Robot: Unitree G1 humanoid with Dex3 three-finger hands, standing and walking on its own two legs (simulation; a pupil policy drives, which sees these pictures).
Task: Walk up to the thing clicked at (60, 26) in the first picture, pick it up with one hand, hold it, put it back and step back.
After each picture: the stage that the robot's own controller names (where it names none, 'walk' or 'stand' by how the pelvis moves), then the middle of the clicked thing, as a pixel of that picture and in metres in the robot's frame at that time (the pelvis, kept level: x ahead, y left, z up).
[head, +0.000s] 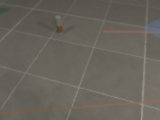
stand; (59, 25) +1.65 +0.33 -0.65
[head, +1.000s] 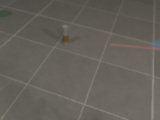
walk; (65, 35) +1.52 +0.17 -0.64
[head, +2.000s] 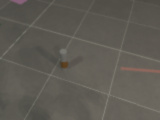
walk; (63, 60) +0.98 +0.17 -0.65
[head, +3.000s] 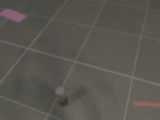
walk; (62, 98) +0.59 +0.21 -0.62
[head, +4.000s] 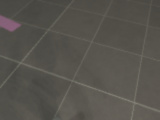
stand; out of the picture +0.38 +0.18 -0.63
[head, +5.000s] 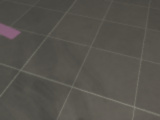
stand; out of the picture +0.35 +0.19 -0.66
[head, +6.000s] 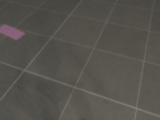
stand; out of the picture +0.37 +0.19 -0.66
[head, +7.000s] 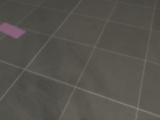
stand; out of the picture +0.36 +0.19 -0.66
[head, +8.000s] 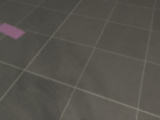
stand; out of the picture +0.35 +0.18 -0.66
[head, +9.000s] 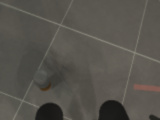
go down; (43, 82) +0.42 +0.18 -0.42
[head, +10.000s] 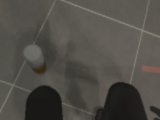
go down; (37, 62) +0.45 +0.20 -0.28
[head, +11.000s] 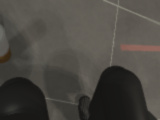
close in; out of the picture +0.44 +0.23 -0.18
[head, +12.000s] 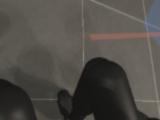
close; out of the picture +0.44 +0.26 -0.16
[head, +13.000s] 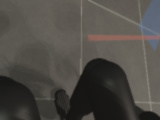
lift; out of the picture +0.42 +0.26 -0.16
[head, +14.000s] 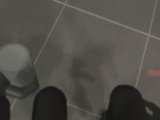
lift; (23, 76) +0.33 +0.21 -0.02
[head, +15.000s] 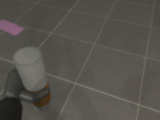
hold; (36, 84) +0.32 +0.16 +0.08
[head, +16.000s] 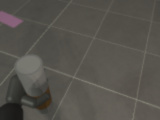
hold; (37, 88) +0.32 +0.17 +0.04
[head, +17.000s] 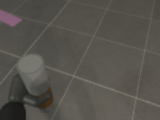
crouch; (39, 87) +0.32 +0.16 +0.03
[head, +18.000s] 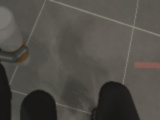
crouch; (12, 42) +0.46 +0.20 -0.05
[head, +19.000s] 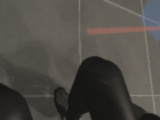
lower; out of the picture +0.46 +0.28 -0.17
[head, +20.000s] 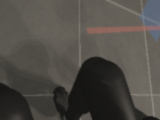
lower; out of the picture +0.46 +0.28 -0.17
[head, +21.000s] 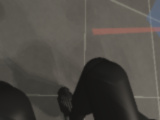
lower; out of the picture +0.45 +0.27 -0.16
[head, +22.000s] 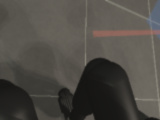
lower; out of the picture +0.44 +0.27 -0.16
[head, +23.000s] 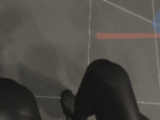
loosen; out of the picture +0.43 +0.24 -0.16
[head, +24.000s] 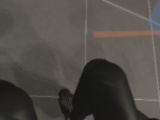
withdraw; out of the picture +0.43 +0.25 -0.17
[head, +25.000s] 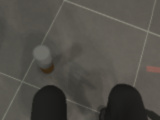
walk; (45, 62) +0.46 +0.19 -0.30
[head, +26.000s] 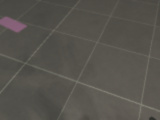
stand; out of the picture +0.37 +0.16 -0.59
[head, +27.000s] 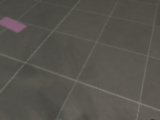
stand; out of the picture +0.39 +0.17 -0.60
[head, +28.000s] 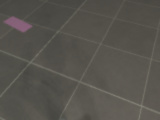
stand; out of the picture +0.39 +0.16 -0.63
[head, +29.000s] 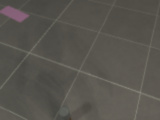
walk; (65, 116) +0.41 +0.15 -0.64
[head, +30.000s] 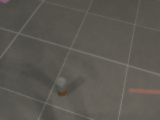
walk; (61, 88) +0.56 +0.15 -0.64
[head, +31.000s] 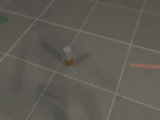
walk; (68, 58) +0.89 +0.19 -0.63
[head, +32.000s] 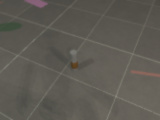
stand; (74, 61) +1.03 +0.14 -0.64
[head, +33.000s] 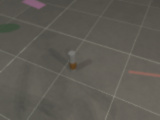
stand; (72, 61) +1.03 +0.14 -0.66
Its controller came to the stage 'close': yes
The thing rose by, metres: 0.69
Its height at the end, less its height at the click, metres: +0.00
